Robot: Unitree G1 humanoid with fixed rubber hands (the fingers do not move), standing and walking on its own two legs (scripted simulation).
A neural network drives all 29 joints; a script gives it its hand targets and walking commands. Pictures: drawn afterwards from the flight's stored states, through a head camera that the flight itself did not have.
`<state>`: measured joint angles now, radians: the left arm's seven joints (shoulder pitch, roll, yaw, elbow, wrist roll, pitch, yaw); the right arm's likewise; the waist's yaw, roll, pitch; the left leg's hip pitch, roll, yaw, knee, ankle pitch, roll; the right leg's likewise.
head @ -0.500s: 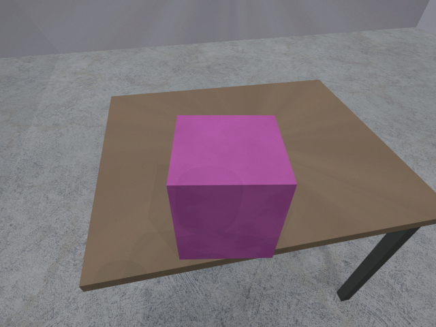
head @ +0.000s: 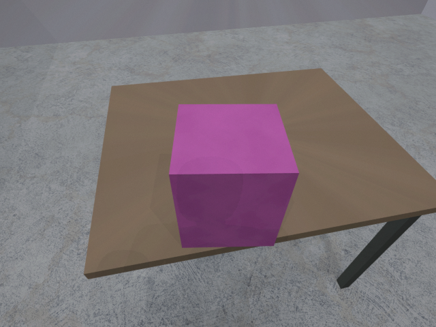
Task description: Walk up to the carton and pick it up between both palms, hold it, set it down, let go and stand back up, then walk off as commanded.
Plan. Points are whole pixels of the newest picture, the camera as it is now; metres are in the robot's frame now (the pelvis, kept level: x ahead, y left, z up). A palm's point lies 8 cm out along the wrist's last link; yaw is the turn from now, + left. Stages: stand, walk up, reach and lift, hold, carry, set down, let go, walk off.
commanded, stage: walk off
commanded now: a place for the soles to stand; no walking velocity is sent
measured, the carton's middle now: (228, 177) +0.42 +0.00 +0.03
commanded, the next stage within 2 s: stand in 1.32 s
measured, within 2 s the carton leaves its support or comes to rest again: neither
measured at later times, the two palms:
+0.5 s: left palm out of the picture -0.08 +0.21 -0.10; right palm out of the picture -0.04 -0.35 -0.18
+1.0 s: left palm out of the picture -0.14 +0.24 -0.11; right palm out of the picture -0.10 -0.35 -0.17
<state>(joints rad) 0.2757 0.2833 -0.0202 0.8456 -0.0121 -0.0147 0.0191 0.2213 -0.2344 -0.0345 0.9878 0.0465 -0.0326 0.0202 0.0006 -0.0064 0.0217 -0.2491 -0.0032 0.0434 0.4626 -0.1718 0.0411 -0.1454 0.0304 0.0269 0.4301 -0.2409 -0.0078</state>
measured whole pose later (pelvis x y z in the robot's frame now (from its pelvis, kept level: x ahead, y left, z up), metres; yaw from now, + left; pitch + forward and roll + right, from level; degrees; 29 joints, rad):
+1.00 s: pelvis -0.19 -0.06 -0.03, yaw +3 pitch -10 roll +0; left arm 0.22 0.31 -0.02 0.85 -0.01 0.01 0.02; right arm 0.17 -0.40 -0.03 0.93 0.05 0.10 -0.02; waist 0.00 0.13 0.23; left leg -0.30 -0.07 -0.16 1.10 -0.46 -0.01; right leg -0.23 0.05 -0.04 0.74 -0.33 -0.07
